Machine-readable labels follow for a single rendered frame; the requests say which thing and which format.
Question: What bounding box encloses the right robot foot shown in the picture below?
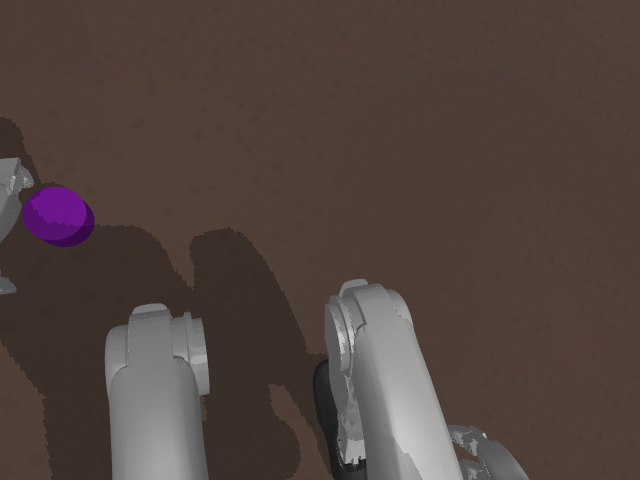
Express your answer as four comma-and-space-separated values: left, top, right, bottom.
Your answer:
313, 359, 368, 480

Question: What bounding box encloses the tin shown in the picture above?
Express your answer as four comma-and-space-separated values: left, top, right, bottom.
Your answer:
23, 187, 95, 247

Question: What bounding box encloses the right robot hand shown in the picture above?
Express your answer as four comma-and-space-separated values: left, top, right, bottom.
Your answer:
447, 425, 529, 480

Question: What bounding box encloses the left robot hand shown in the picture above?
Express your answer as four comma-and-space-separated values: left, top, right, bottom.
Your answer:
0, 157, 34, 295

